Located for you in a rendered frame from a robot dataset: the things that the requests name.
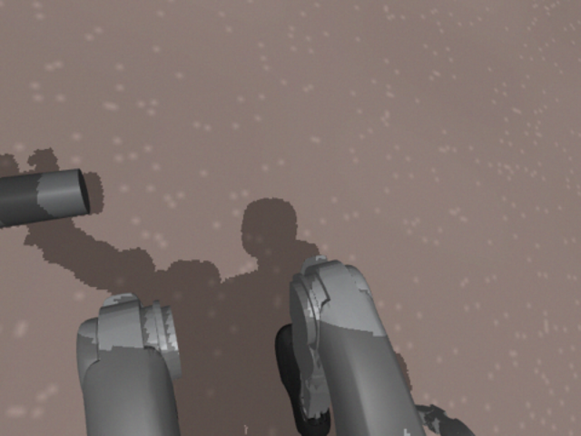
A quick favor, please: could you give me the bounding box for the right robot foot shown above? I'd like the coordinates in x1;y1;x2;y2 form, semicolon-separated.
275;323;330;436

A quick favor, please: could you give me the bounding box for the right robot hand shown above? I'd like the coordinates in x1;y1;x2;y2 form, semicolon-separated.
415;404;476;436

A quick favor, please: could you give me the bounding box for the bottle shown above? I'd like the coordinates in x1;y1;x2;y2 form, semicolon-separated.
0;169;90;228

